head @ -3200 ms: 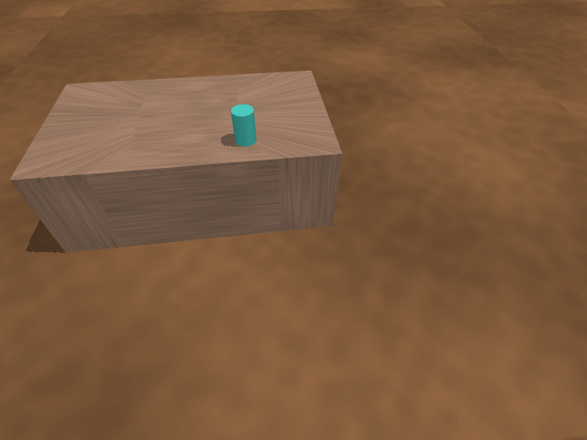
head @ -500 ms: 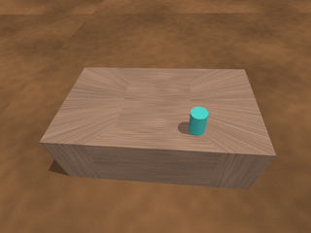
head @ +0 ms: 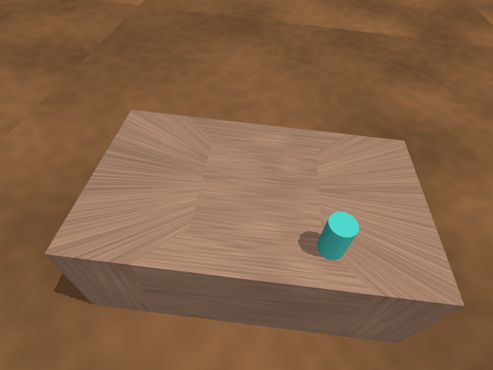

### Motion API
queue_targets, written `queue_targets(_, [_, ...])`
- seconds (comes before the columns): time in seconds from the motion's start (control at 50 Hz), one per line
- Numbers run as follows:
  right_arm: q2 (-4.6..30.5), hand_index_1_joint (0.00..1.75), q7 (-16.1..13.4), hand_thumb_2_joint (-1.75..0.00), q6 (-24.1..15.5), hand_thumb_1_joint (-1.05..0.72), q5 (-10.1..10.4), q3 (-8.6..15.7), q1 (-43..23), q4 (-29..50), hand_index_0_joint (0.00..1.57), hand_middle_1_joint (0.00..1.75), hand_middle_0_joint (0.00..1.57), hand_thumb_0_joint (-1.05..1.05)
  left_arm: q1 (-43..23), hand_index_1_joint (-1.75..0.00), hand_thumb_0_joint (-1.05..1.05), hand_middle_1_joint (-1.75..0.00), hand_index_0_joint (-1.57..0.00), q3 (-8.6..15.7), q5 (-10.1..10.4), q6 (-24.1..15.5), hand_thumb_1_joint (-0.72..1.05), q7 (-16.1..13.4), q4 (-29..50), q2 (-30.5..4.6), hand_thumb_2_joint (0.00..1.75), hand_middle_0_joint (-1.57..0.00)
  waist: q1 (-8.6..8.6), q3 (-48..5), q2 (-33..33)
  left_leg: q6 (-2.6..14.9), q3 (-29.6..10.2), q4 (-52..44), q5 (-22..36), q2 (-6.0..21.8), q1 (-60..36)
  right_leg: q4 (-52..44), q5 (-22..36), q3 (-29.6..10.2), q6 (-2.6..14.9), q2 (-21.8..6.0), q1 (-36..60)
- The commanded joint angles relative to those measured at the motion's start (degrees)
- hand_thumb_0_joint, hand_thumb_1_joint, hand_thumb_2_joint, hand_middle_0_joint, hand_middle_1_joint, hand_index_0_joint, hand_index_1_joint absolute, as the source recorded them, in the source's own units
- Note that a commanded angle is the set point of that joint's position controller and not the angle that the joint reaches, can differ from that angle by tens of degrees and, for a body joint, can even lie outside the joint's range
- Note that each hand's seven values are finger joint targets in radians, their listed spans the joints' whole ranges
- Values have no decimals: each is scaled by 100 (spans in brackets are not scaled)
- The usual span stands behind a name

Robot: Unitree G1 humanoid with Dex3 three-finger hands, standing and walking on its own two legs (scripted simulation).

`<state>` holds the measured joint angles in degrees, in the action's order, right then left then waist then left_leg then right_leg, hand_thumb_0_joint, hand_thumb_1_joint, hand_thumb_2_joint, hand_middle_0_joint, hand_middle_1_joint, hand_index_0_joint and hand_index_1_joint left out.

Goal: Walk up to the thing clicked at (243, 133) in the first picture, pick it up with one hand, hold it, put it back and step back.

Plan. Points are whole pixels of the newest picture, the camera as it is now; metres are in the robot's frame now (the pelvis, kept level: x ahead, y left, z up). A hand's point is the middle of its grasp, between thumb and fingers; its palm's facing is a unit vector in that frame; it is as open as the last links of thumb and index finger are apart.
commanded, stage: walk up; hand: right
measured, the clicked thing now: (336, 236) +0.53 -0.26 -0.27
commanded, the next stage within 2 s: stand in 1.56 s
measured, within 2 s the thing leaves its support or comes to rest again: neither
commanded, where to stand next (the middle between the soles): +0.10 -0.02 m, yaw -3 degrees
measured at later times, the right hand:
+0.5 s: hand out of the picture +0.11 -0.26 -0.15, palm faces +0.01 +0.95 -0.33, open 7.4 cm
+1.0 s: hand out of the picture +0.14 -0.28 -0.13, palm faces +0.02 +0.94 -0.35, open 7.4 cm
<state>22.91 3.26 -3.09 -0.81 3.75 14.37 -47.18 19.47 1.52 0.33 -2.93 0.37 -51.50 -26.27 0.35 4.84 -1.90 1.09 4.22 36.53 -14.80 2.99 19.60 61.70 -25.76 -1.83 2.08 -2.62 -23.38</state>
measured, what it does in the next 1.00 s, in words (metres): steps on the spot: right foot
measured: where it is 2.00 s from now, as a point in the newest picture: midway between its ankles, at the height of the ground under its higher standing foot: outside the picture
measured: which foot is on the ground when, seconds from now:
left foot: down 0.00-1.00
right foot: up 0.00-0.22, down 0.24-1.00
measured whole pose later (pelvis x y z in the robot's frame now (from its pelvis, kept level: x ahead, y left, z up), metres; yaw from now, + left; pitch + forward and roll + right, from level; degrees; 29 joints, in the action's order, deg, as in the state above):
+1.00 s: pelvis +0.06 -0.01 +0.02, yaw -2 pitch -2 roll +1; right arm 21.0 0.5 -1.2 -0.8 0.5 3.9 -66.8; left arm 4.1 0.3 0.1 -0.2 1.0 -68.0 -19.4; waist 0.3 2.8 -0.1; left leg -0.9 4.9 18.0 -11.3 1.9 4.4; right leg 19.7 -7.3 1.3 0.3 -0.7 -10.3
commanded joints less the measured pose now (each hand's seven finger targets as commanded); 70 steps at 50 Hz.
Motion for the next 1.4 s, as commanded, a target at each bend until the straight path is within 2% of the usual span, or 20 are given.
queue_targets(0.0, [1481,30,-250,-90,-163,-90,70,328,275,273,20,30,20,0,502,-30,0,-30,-20,324,22,-82,90,-43,199,-887,90,-20,9,-331,1171,1054,-1215,-1439,2412,1279,-946,-219,430,-110,-47,-160,-638])
queue_targets(0.06, [1378,30,-334,-90,-155,-90,33,228,106,321,20,30,20,0,185,-30,0,-30,-20,297,-2,30,90,-40,245,-689,90,-20,25,-260,1133,1144,-852,-1307,3133,1346,-650,-1001,621,96,-122,-174,-295])
queue_targets(0.1, [1370,30,-360,-90,-134,-90,47,184,14,285,20,30,20,0,-9,-30,0,-30,-20,285,-9,46,90,-64,216,-594,90,-20,39,-462,1135,1051,-633,-881,4068,1308,-625,-1515,939,268,-70,-121,109])
queue_targets(0.16, [1346,30,-407,-90,-49,-90,111,160,-8,234,20,30,20,0,-211,-30,0,-30,-20,296,-12,85,90,-81,150,-587,90,-20,-12,-750,1070,924,-628,-435,3891,1202,-691,-1996,1123,417,-8,87,542])
queue_targets(0.2, [1335,30,-413,-90,26,-90,166,128,-166,211,20,30,20,0,-327,-30,0,-30,-20,306,-60,66,90,-78,109,-629,90,-20,105,-852,867,648,-565,-14,2927,1009,-496,-2940,1807,406,137,142,1079])
queue_targets(0.22, [1165,30,-411,-90,44,-90,199,72,-191,200,20,30,20,0,-385,-30,0,-30,-20,364,-95,39,90,-91,92,-873,90,-20,144,-900,464,416,-536,171,2034,880,-129,-3073,2788,-53,267,-183,1444])
queue_targets(0.24, [891,30,-415,-90,50,-90,216,-19,-33,195,20,30,20,0,-466,-30,0,-30,-20,439,-128,-2,90,-109,114,-1186,90,-20,63,-976,-336,168,-352,633,828,553,293,-3319,3108,-1182,524,-998,1683])
queue_targets(0.26, [906,30,-451,-90,111,-90,209,-13,-47,42,20,30,20,0,-891,-30,0,-30,-20,395,-41,12,90,-93,170,-1309,90,-20,-44,-970,-627,43,-178,835,-875,-41,-228,-3549,3128,-1819,1189,-1632,844])
queue_targets(0.28, [975,30,-483,-90,158,-90,183,23,-32,-141,20,30,20,0,-1109,-30,0,-30,-20,353,-41,37,90,-74,184,-1235,90,-20,-73,-803,-733,51,-209,772,-1584,-71,-472,-3577,2729,-1808,1250,-1617,502])
queue_targets(0.32, [1025,30,-438,-90,128,-90,183,29,-72,-399,20,30,20,0,-1343,-30,0,-30,-20,251,-69,96,90,-82,113,-1035,90,-20,-136,-610,-657,63,-327,8,-953,-41,-723,-3598,2006,-1236,821,-1163,182])
queue_targets(0.34, [1067,30,-421,-90,101,-90,145,28,-22,-539,20,30,20,0,-1414,-30,0,-30,-20,207,-67,115,90,-77,81,-918,90,-20,-204,-601,-608,128,-518,-538,-384,182,-921,-3482,1784,-993,489,-955,73])
queue_targets(0.38, [1228,30,-399,-90,12,-90,53,12,-397,-603,20,30,20,0,-1427,-30,0,-30,-20,152,-48,155,90,-37,-67,-678,90,-20,-42,-686,-233,320,-1190,-1274,-536,741,-541,-3182,1436,-492,108,-411,521])
queue_targets(0.42, [1205,30,-366,-90,-8,-90,64,-63,-743,-736,20,30,20,0,-1406,-30,0,-30,-20,159,-53,154,90,-23,-271,-698,90,-20,107,-583,-99,332,-1028,-1382,-476,783,-199,-3294,1380,-382,135,-350,1132])
queue_targets(0.48, [1085,30,-369,-90,-15,-90,43,-144,-853,-981,20,30,20,0,-1618,-30,0,-30,-20,143,-15,134,90,-3,-462,-680,90,-20,58,-483,110,137,-756,-1567,-277,515,-362,-3608,1745,-553,160,-508,1189])
queue_targets(0.62, [1020,30,-367,-90,-9,-90,39,-160,-1075,-1367,20,30,20,0,-1898,-30,0,-30,-20,93,-19,150,90,3,-853,-587,90,-20,12,-652,100,70,-581,-1948,203,505,-921,-4110,2108,-453,41,-527,1484])
queue_targets(0.72, [1011,30,-359,-90,21,-90,34,-161,-1181,-1549,20,30,20,0,-1952,-30,0,-30,-20,81,-28,149,90,5,-1059,-550,90,-20,9,-625,125,42,-540,-2116,244,523,-1190,-4384,2036,-429,-35,-529,1437])
queue_targets(0.94, [995,30,-376,-90,53,-90,34,-130,-1262,-1684,20,30,20,0,-1975,-30,0,-30,-20,117,-51,151,90,-16,-1277,-530,90,-20,-38,-765,146,0,-472,-2220,754,591,-1521,-4499,2576,-376,-72,-563,1616])
queue_targets(1.14, [942,30,-367,-90,91,-90,29,-117,-1284,-1663,20,30,20,0,-1861,-30,0,-30,-20,158,-84,146,90,-33,-1287,-538,90,-20,-13,-660,33,10,-463,-2217,522,565,-1586,-4706,2078,-420,-101,-536,1468])
queue_targets(1.28, [903,30,-383,-90,66,-90,27,-113,-1215,-1655,20,30,20,0,-1892,-30,0,-30,-20,163,-72,144,90,-39,-1249,-496,90,-20,-24,-830,137,-35,-487,-2283,1015,610,-1601,-4502,2789,-372,-114,-544,1724])
queue_targets(1.38, [913,30,-393,-90,85,-90,24,-80,-1211,-1623,20,30,20,0,-1877,-30,0,-30,-20,170,-81,165,90,-52,-1208,-478,90,-20,-38,-785,120,-15,-455,-2286,997,630,-1609,-4496,2701,-309,-109,-515,1734])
